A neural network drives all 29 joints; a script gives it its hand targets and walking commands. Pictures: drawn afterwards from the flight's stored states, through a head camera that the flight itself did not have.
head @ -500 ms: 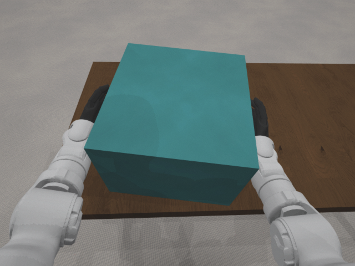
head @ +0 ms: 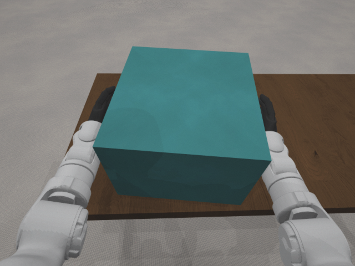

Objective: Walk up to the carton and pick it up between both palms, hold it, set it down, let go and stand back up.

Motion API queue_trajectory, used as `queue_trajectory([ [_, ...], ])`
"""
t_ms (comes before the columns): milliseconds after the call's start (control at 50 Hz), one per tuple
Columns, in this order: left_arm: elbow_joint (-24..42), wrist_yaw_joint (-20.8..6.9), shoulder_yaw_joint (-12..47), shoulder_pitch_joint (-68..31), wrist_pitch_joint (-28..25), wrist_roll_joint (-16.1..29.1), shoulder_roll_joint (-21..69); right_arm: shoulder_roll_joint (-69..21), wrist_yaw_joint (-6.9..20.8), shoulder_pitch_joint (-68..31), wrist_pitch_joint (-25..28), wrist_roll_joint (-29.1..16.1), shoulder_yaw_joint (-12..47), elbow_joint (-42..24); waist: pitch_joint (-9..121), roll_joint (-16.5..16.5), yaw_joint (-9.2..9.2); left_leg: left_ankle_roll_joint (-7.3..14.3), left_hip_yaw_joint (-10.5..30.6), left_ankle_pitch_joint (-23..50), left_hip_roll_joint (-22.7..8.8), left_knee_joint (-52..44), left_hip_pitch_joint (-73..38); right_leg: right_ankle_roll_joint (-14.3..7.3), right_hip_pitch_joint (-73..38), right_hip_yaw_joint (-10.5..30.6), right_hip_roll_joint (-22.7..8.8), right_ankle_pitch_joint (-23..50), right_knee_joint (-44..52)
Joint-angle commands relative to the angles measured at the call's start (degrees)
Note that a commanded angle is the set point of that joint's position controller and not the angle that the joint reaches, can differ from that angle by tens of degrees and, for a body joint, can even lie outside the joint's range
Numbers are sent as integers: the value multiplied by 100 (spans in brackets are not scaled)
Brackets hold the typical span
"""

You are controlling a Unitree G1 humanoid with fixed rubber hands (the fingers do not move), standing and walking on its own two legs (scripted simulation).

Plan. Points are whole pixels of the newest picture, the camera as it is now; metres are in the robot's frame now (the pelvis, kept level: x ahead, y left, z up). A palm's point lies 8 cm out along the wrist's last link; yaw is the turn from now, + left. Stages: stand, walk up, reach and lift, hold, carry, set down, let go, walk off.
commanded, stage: reach and lift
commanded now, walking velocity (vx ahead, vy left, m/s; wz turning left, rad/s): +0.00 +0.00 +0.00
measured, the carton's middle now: (184, 122) +0.44 -0.03 +0.11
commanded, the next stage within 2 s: hold in 1.66 s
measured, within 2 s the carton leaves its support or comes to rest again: neither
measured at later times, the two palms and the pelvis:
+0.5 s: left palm (94, 114) +0.39 +0.16 +0.18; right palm (283, 126) +0.36 -0.22 +0.16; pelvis -0.02 -0.01 +0.00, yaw +0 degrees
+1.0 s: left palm (82, 111) +0.38 +0.17 +0.20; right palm (281, 118) +0.36 -0.21 +0.18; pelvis -0.01 +0.00 +0.00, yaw +0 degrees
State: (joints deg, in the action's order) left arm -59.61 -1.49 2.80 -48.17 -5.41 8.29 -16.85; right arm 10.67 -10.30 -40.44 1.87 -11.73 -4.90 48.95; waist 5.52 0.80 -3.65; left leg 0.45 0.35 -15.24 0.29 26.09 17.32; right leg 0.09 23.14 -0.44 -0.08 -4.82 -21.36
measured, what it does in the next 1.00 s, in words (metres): stands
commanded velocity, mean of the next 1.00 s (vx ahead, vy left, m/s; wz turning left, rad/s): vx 0.00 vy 0.00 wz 0.00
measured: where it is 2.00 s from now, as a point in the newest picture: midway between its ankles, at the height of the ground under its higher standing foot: outside the picture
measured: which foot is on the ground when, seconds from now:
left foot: down 0.00-1.00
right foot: down 0.00-1.00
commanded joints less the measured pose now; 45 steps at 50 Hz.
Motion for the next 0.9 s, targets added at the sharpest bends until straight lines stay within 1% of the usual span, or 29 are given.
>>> queue_trajectory([
  [0,2308,-458,299,-2529,347,-386,3908,-3213,1380,-3444,-220,-341,2167,-2372,3186,-213,445,-375,130,3105,185,-605,-1002,-218,-3310,-129,170,1222,235],
  [20,2267,-534,29,-2671,401,-561,3701,-3170,1354,-3619,-253,-217,1999,-2340,2912,-225,483,-335,106,2898,206,-652,-859,-179,-3351,-96,152,1122,276],
  [40,2324,-562,60,-2553,548,-561,3719,-3118,1369,-3357,-332,-226,1964,-2221,2845,-280,398,-382,139,2972,162,-728,-918,-175,-3405,-121,145,1135,241],
  [100,2481,-659,-111,-2518,894,-724,3616,-3058,1361,-3658,-420,-160,1936,-2392,2348,-300,527,-335,30,2559,223,-856,-698,-179,-3577,-81,130,906,334],
  [140,2328,-723,-294,-2446,1097,-841,3537,-3049,1370,-3537,-542,-86,1778,-2169,1968,-86,564,-224,-20,2033,243,-1008,-502,-166,-3515,-45,69,553,399],
  [180,2362,-759,-378,-2504,1317,-915,3644,-2964,1424,-3767,-573,48,1613,-2264,1823,-151,542,-215,-2,1729,193,-1125,-484,-197,-3438,-85,91,233,396],
  [200,2521,-727,-331,-2410,1405,-888,3762,-3008,1462,-3706,-591,-65,1736,-2286,1820,-191,683,-200,-9,1700,181,-1165,-429,-219,-3418,-53,108,103,447],
  [220,2362,-757,-470,-2372,1490,-968,3687,-3025,1467,-3836,-667,5,1670,-2349,1520,-71,674,-158,-17,1441,166,-1241,-304,-206,-3395,-21,88,-84,512],
  [260,2418,-739,-539,-2390,1618,-1033,3747,-3050,1534,-3957,-694,-8,1632,-2358,1525,-205,778,-132,-33,1267,166,-1303,-273,-269,-3263,-60,113,-250,486],
  [280,2522,-746,-579,-2532,1694,-1089,3791,-3026,1557,-4125,-693,41,1538,-2426,1598,-119,736,-117,-12,1082,137,-1333,-268,-266,-3278,-60,140,-398,496],
  [320,2505,-742,-627,-2366,1886,-1146,3854,-2943,1599,-4040,-783,33,1515,-2394,1466,-59,711,-98,15,966,117,-1390,-181,-302,-3223,-75,167,-465,538],
  [340,2754,-740,-539,-2359,1891,-1089,3823,-2981,1638,-3933,-763,-12,1635,-2446,1660,-116,814,-111,-58,1188,140,-1330,-278,-275,-3277,-57,194,-279,493],
  [380,2803,-730,-590,-2335,1999,-1135,3815,-3052,1620,-4353,-721,19,1624,-2876,1875,8,820,-98,-36,1263,106,-1268,-292,-285,-3283,-72,213,-171,496],
  [440,2873,-693,-676,-1908,2282,-1209,3842,-3047,1590,-4265,-857,-111,1860,-3041,1902,107,984,-69,-76,1467,152,-1230,-375,-263,-3350,-64,262,12,544],
  [500,3360,-654,-547,-2022,2415,-1183,3817,-3029,1597,-4052,-983,-109,1779,-2873,1964,26,885,-113,-45,1489,135,-1210,-431,-266,-3340,-120,286,115,509],
  [540,3631,-638,-481,-2082,2575,-1158,3841,-2969,1595,-4195,-1077,-282,1956,-3109,2052,12,935,-91,-10,1592,152,-1155,-356,-285,-3471,-93,296,157,503],
  [560,3269,-680,-704,-1829,2700,-1322,3741,-2909,1573,-4163,-1157,-191,1862,-2961,1634,91,950,-50,-27,1306,140,-1239,-279,-267,-3397,-96,287,-34,576],
  [580,3633,-674,-508,-2071,2737,-1194,3810,-3032,1599,-4462,-1128,-249,1926,-3262,2092,126,968,-37,9,1399,111,-1199,-278,-233,-3492,-102,291,70,500],
  [600,3583,-655,-570,-1868,2830,-1233,3756,-2954,1584,-4200,-1220,-273,1936,-2986,1843,117,961,-58,-15,1459,150,-1208,-293,-259,-3485,-109,298,112,530],
  [620,3688,-662,-556,-1903,2904,-1276,3846,-2896,1594,-4263,-1251,-292,1876,-3099,1800,41,881,-73,4,1381,130,-1224,-299,-261,-3504,-124,326,66,534],
  [680,3813,-685,-543,-1771,3125,-1264,3842,-2873,1597,-4554,-1325,-382,1923,-3535,1965,152,923,-39,-14,1523,162,-1164,-362,-255,-3519,-117,344,168,532],
  [740,4148,-708,-513,-1724,3286,-1272,3816,-2909,1559,-4402,-1434,-397,2053,-3573,2244,70,887,-100,13,2072,167,-1010,-681,-256,-3605,-119,380,611,523],
  [760,4255,-705,-351,-1720,3333,-1223,3910,-2814,1573,-4419,-1433,-469,1923,-3733,2255,-4,778,-150,42,2142,157,-991,-742,-262,-3505,-145,403,625,519],
  [780,4181,-736,-449,-1656,3386,-1274,3802,-2850,1534,-4449,-1468,-462,2017,-3787,2236,184,836,-104,15,2155,182,-998,-779,-236,-3650,-127,375,691,550],
  [800,4474,-716,-328,-1631,3432,-1224,3771,-2859,1529,-4444,-1492,-550,2103,-3935,2391,84,839,-101,38,2250,186,-940,-737,-211,-3699,-130,375,834,482],
  [820,4368,-743,-378,-1683,3470,-1272,3744,-2737,1521,-4210,-1590,-412,1972,-3470,2045,113,692,-148,62,2103,153,-1039,-757,-215,-3591,-150,379,711,544],
  [840,4416,-758,-445,-1798,3539,-1364,3689,-2714,1558,-4106,-1633,-440,1887,-3253,1828,-92,716,-177,47,1969,164,-1064,-710,-225,-3532,-155,384,491,555],
  [860,4419,-798,-401,-1683,3604,-1391,3755,-2555,1596,-4157,-1638,-403,1762,-3307,1829,-77,620,-210,117,1976,107,-1116,-766,-246,-3444,-195,414,459,558],
  [880,4180,-836,-559,-1679,3674,-1462,3704,-2638,1587,-4198,-1684,-356,1727,-3174,1568,-22,686,-124,75,1622,127,-1166,-540,-246,-3522,-147,357,247,605],
])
